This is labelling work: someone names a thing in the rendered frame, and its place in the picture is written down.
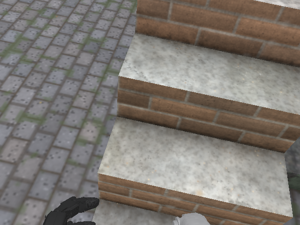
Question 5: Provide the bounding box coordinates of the robot left hand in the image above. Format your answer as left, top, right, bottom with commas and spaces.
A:
43, 196, 99, 225

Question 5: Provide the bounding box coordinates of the robot right thigh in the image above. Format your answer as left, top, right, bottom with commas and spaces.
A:
172, 212, 210, 225

